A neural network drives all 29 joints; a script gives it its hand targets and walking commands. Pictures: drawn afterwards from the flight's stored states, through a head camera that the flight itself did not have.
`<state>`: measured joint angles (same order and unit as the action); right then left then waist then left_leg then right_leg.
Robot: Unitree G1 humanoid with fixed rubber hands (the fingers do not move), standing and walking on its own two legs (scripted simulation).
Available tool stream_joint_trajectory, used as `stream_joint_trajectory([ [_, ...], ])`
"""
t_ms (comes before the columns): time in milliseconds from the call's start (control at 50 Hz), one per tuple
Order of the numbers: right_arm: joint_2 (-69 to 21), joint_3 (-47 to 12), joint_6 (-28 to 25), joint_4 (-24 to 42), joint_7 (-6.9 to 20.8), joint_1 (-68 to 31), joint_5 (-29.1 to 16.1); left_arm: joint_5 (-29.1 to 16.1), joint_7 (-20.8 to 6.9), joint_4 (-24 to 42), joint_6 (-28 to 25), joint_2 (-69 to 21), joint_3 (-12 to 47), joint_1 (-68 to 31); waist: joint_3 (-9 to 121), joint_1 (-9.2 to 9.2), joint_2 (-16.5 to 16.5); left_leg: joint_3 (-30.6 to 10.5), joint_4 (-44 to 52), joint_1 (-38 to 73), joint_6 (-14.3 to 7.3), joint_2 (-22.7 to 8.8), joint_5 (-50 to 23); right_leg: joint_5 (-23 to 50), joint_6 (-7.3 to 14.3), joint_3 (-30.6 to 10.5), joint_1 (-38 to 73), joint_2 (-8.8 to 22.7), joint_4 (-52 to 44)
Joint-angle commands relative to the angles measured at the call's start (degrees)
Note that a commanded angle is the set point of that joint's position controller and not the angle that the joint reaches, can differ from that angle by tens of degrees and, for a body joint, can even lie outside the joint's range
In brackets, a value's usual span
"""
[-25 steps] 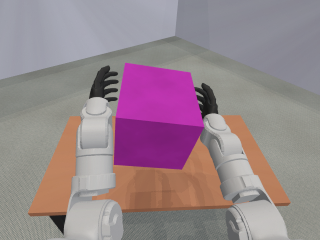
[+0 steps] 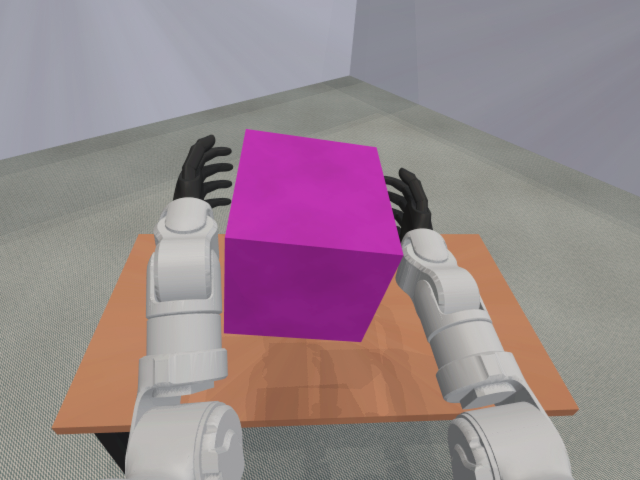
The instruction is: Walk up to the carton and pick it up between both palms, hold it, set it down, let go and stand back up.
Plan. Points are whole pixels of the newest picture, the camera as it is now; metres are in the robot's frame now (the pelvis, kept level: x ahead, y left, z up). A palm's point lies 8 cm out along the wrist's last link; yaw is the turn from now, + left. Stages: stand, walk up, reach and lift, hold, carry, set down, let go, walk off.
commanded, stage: hold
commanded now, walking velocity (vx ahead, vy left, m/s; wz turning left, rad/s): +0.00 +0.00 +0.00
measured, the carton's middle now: (303, 236) +0.37 +0.01 +0.15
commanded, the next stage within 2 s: none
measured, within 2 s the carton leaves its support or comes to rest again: neither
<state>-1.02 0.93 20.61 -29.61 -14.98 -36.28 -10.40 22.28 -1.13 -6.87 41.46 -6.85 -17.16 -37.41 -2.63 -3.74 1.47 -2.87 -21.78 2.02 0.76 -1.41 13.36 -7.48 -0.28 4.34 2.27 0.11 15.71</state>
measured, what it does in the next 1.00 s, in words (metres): stands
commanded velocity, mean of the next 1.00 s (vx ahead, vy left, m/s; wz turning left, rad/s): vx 0.00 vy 0.00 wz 0.00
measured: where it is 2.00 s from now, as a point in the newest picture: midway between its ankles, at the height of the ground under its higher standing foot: outside the picture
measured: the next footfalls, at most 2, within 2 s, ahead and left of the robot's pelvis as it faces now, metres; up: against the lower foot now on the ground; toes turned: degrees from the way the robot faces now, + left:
none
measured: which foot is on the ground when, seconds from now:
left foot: down 0.00-1.00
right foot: down 0.00-1.00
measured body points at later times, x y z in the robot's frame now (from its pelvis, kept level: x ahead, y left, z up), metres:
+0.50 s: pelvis +0.01 +0.00 +0.00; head -0.05 +0.03 +0.44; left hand +0.37 +0.14 +0.21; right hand +0.37 -0.13 +0.17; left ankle +0.00 +0.13 -0.75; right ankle +0.03 -0.12 -0.75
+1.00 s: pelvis +0.01 +0.01 +0.00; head -0.06 +0.02 +0.44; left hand +0.37 +0.14 +0.22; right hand +0.37 -0.13 +0.17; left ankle +0.00 +0.13 -0.75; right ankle +0.03 -0.12 -0.75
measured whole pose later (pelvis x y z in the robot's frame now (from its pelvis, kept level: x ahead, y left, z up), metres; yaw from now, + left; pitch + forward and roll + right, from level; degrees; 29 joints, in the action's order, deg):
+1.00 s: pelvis +0.01 +0.01 +0.00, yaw +0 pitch -12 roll -2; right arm -0.2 -1.2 19.9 -27.9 -15.3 -34.0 -11.1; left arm 23.5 -1.5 -4.3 41.9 -8.0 -16.4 -35.2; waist -3.3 -4.2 1.1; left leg -2.4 -21.9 4.7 0.4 -1.4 14.6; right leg -8.2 -0.7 3.9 5.1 0.1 15.1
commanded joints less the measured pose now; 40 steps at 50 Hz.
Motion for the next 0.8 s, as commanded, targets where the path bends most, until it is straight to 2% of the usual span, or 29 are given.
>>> stream_joint_trajectory([
  [0, -33.4, -21.4, -6.0, 21.3, 5.9, -53.3, -4.4, -8.3, -8.0, 0.0, -0.5, -31.0, 27.6, -31.5, 18.8, -0.83, -3.0, 3.6, 4.0, -3.4, 0.4, 3.6, -15.3, 9.3, -1.5, 1.2, 9.9, -3.8, -0.3],
  [20, -32.8, -20.4, -5.7, 20.4, 6.0, -52.8, -4.0, -8.0, -8.1, -1.3, -0.3, -30.9, 27.2, -31.4, 18.3, -1.0, -3.2, 3.7, 4.4, -3.2, 0.6, 3.5, -13.9, 6.4, -1.2, 1.3, 9.5, -3.9, -0.8],
  [40, -33.6, -21.4, -6.2, 23.2, 6.0, -54.0, -4.3, -8.2, -8.1, -1.3, -0.1, -31.4, 27.2, -29.5, 20.5, -0.21, -2.2, 3.9, 4.0, -2.7, 0.1, 3.5, -15.3, 8.4, -1.4, 1.2, 10.6, -4.0, -0.8],
  [60, -33.2, -21.6, -6.2, 23.5, 5.8, -53.4, -4.7, -8.5, -8.1, -0.1, -0.1, -31.4, 28.0, -29.4, 21.1, -0.73, -3.2, 3.6, 3.2, -2.1, 0.7, 3.5, -17.5, 10.7, -1.2, 1.1, 10.8, -4.0, -0.3],
  [140, -32.4, -19.9, -6.3, 21.9, 5.9, -54.5, -4.0, -8.8, -8.1, -1.8, -0.3, -31.5, 27.9, -31.5, 18.6, -1.44, -3.6, 3.6, 4.2, -3.1, 0.8, 3.5, -13.1, 5.4, -1.2, 1.4, 8.4, -3.7, -1.3],
  [160, -32.4, -19.3, -6.0, 20.0, 6.2, -52.3, -3.4, -8.2, -8.0, -1.1, -0.4, -31.4, 27.6, -31.0, 17.4, -1.62, -3.7, 3.6, 4.6, -2.8, 0.9, 3.3, -13.4, 5.3, -1.1, 1.6, 8.3, -3.9, -1.1],
  [240, -32.7, -21.7, -6.4, 22.1, 6.0, -52.3, -4.5, -7.6, -8.1, -0.5, -0.2, -30.8, 26.9, -29.0, 20.0, -0.52, -2.6, 3.9, 3.4, -1.8, 0.6, 3.6, -17.4, 11.0, -1.6, 1.5, 11.0, -4.1, -0.5],
  [300, -33.2, -24.1, -7.4, 26.2, 5.7, -55.4, -6.1, -9.5, -7.6, 0.8, -0.5, -32.1, 29.5, -29.5, 23.2, -0.31, -2.8, 3.3, 1.7, -0.3, 1.2, 3.3, -22.0, 13.1, -1.2, 1.7, 10.8, -4.7, 0.0],
  [320, -33.3, -24.2, -7.0, 25.5, 5.6, -53.6, -5.9, -9.3, -7.5, 1.7, -0.7, -32.2, 30.1, -28.9, 23.0, -0.76, -3.0, 3.1, 1.6, 0.4, 1.3, 3.3, -22.8, 13.3, -1.2, 1.6, 11.1, -4.7, 0.1],
  [360, -32.8, -23.4, -6.5, 23.4, 5.6, -52.2, -5.6, -8.5, -7.6, 1.4, -0.6, -31.5, 29.2, -29.3, 20.2, -0.75, -2.8, 3.2, 2.4, -0.7, 1.0, 3.5, -20.6, 11.9, -1.2, 1.5, 10.6, -4.4, -0.3],
  [380, -32.7, -22.9, -6.2, 23.3, 5.7, -50.3, -5.1, -8.0, -7.7, 1.9, -0.3, -31.4, 29.2, -28.5, 20.5, -1.33, -2.8, 3.5, 3.0, -0.2, 0.9, 3.4, -19.8, 11.0, -1.3, 1.4, 11.3, -4.3, -0.4],
  [460, -33.1, -22.8, -6.3, 23.8, 5.8, -51.6, -5.0, -7.6, -8.5, 1.1, 0.0, -30.9, 27.6, -28.6, 17.6, -0.19, -2.2, 4.0, 3.5, -2.8, 0.5, 3.8, -18.0, 11.7, -1.7, 1.4, 11.4, -4.1, -0.3],
  [500, -32.9, -23.1, -6.1, 23.5, 5.5, -49.7, -5.1, -7.3, -8.7, 2.0, 0.2, -30.6, 28.0, -27.5, 18.3, -0.8, -2.8, 3.8, 3.3, -1.0, 0.7, 3.8, -18.7, 13.9, -1.8, 1.2, 11.7, -3.7, -0.4],
  [580, -33.1, -22.9, -6.4, 25.7, 5.2, -51.9, -5.1, -8.8, -8.6, 2.2, 0.3, -31.4, 29.9, -28.9, 19.8, -1.79, -3.4, 3.6, 2.7, -0.4, 1.2, 3.6, -19.1, 13.6, -1.8, 1.3, 11.0, -3.9, -0.3],
  [640, -31.7, -21.7, -5.8, 23.2, 5.3, -48.6, -4.5, -7.9, -8.6, 2.7, 0.4, -31.3, 30.1, -28.5, 19.0, -2.83, -5.2, 3.4, 2.9, 0.4, 2.2, 3.4, -19.7, 11.5, -1.4, 1.7, 10.8, -4.0, -0.5],
  [680, -31.6, -20.8, -5.6, 21.2, 5.7, -48.4, -4.1, -6.9, -8.8, 1.8, 0.8, -30.7, 28.2, -28.5, 15.6, -2.26, -4.5, 3.7, 3.6, -0.7, 1.9, 3.1, -19.3, 10.3, -1.4, 1.8, 10.3, -3.9, -0.7],
  [700, -31.5, -21.3, -5.5, 21.8, 5.7, -47.0, -3.9, -6.7, -9.0, 1.9, 1.0, -30.3, 27.8, -26.4, 17.3, -2.06, -4.0, 3.8, 3.6, 0.2, 1.8, 3.3, -19.6, 11.8, -1.6, 1.8, 11.9, -3.9, -0.5],
  [740, -32.2, -21.9, -6.3, 24.2, 5.9, -50.8, -4.2, -7.8, -9.0, 2.5, 0.5, -31.0, 28.5, -28.9, 19.3, -1.55, -3.2, 3.7, 3.4, -0.4, 1.5, 3.3, -19.3, 12.1, -1.7, 2.1, 11.5, -4.1, -0.4],
  [780, -32.4, -22.5, -6.8, 24.9, 5.7, -52.1, -4.2, -7.6, -9.0, 0.2, 0.4, -30.8, 27.6, -27.5, 18.5, -0.67, -2.2, 3.9, 3.3, -0.5, 0.8, 3.4, -18.8, 12.9, -1.6, 1.9, 11.2, -3.9, -0.6],
])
